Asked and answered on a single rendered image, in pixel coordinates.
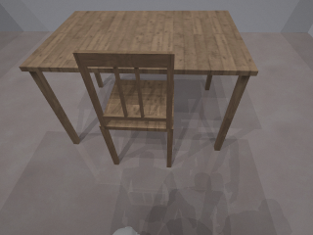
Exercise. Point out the chair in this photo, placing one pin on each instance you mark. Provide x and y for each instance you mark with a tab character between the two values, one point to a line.
134	104

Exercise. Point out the table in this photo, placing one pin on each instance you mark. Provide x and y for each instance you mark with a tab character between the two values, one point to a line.
205	42

